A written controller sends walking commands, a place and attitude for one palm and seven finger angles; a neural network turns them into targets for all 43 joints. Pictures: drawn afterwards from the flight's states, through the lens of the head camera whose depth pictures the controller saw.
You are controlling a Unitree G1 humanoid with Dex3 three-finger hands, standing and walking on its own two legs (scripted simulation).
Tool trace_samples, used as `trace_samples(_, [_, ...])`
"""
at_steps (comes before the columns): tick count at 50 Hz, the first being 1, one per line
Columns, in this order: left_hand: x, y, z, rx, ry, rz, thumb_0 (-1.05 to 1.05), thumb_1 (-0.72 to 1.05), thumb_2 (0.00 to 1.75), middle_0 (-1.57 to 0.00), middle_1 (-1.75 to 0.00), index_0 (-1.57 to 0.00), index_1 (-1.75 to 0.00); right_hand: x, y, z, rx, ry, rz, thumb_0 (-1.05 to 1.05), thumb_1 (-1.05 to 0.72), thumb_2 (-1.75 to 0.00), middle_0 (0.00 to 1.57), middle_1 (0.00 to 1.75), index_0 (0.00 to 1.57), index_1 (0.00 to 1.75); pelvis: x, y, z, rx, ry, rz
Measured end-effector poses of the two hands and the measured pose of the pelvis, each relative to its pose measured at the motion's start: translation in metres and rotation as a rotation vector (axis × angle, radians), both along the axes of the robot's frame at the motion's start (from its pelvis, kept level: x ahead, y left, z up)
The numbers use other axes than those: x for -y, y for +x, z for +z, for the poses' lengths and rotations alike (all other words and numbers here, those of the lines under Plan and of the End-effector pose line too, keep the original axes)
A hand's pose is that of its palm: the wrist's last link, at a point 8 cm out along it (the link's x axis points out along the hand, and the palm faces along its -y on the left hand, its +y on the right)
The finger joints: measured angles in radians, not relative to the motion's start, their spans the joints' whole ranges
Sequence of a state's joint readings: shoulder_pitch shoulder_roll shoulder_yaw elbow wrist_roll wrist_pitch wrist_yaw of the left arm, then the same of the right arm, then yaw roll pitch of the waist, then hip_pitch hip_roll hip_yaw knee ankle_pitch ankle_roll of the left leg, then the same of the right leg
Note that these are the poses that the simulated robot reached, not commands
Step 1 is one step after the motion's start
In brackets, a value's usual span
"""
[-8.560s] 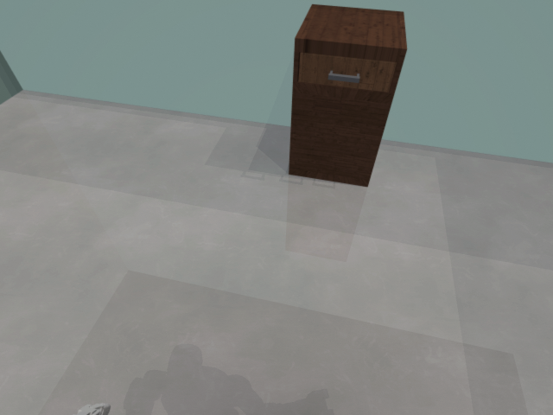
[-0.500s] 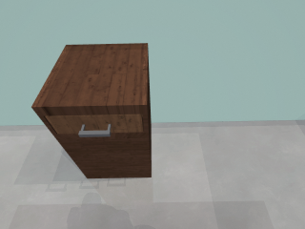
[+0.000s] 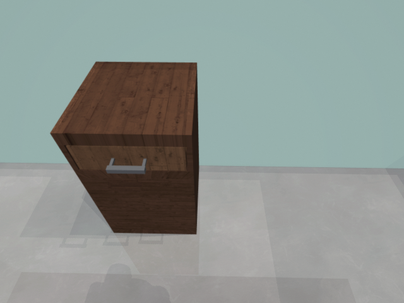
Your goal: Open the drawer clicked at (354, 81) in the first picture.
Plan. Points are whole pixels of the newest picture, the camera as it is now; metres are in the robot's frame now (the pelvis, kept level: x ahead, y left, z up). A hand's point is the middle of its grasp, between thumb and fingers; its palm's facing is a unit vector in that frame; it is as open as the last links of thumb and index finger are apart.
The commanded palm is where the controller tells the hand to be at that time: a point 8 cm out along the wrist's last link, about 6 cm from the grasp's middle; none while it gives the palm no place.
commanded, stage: come to a stop and stand still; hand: left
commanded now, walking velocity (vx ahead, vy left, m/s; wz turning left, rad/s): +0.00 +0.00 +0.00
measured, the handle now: (127, 165) +0.55 +0.30 -0.17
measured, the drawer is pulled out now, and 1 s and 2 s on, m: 0.00 0.00 0.00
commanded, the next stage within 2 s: look again from close up in 0.20 s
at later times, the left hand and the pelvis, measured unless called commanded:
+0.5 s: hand out of the picture -0.01 +0.19 -0.19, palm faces +0.04 -0.98 -0.17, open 7.4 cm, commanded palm none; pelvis +0.00 +0.03 -0.01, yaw +0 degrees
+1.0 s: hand out of the picture +0.09 +0.25 -0.12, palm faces -0.10 -0.88 -0.47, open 7.4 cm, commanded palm +0.11 +0.29 -0.06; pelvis +0.00 +0.05 -0.01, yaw -1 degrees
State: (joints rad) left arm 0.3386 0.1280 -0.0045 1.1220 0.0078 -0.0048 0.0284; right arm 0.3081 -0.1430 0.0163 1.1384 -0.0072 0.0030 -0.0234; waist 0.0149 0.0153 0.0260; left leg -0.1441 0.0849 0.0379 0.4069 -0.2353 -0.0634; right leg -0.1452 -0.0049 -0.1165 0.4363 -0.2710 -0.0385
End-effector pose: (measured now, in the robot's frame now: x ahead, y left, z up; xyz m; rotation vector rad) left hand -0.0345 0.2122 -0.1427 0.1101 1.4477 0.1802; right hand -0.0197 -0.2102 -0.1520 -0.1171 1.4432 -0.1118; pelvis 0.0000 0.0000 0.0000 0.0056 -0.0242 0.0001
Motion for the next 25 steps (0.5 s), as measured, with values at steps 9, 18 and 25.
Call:
trace_samples(9, [0.014,-0.027,-0.002,-0.060,-0.038,0.028,0.00,0.90,0.90,-0.20,-0.30,-0.20,-0.30,-0.009,-0.023,0.002,-0.056,0.010,-0.012,0.01,-0.91,-0.90,0.20,0.30,0.20,0.30,0.000,-0.003,0.000,-0.010,-0.005,0.004])
trace_samples(18, [0.010,-0.015,-0.005,-0.024,-0.034,0.007,0.00,0.90,0.90,-0.20,-0.30,-0.20,-0.30,-0.018,-0.016,-0.001,-0.039,0.016,-0.028,0.01,-0.91,-0.90,0.20,0.30,0.20,0.30,-0.009,-0.004,-0.003,-0.030,-0.023,-0.004])
trace_samples(25, [-0.026,0.017,-0.016,0.047,-0.013,-0.022,0.01,0.91,0.90,-0.20,-0.30,-0.20,-0.30,-0.027,0.005,0.000,0.058,-0.034,-0.017,0.02,-0.93,-0.90,0.20,0.30,0.20,0.30,-0.031,-0.003,-0.009,-0.025,-0.029,0.003])
